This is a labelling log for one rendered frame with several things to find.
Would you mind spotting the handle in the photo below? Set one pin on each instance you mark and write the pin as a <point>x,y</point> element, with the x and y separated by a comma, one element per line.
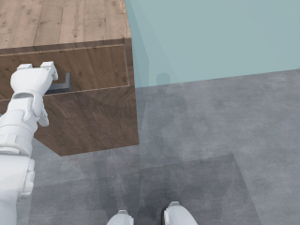
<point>59,88</point>

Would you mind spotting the right robot shin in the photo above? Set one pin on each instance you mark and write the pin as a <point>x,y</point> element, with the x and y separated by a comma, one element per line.
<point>174,204</point>

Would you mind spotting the robot left upper arm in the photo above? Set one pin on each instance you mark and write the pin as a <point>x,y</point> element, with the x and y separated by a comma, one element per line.
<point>16,183</point>

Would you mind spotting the left robot hand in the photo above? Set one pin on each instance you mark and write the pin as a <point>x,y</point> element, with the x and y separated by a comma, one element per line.
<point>37,79</point>

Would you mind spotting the robot right thigh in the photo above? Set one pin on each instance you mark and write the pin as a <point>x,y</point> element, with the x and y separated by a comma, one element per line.
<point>178,215</point>

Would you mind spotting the cabinet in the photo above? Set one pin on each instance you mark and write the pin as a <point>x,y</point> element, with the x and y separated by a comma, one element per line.
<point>79,121</point>

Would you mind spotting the drawer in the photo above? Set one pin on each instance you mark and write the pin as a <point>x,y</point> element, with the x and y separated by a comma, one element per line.
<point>90,68</point>

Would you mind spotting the left robot forearm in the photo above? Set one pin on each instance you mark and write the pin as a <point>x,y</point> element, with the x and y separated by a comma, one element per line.
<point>19,123</point>

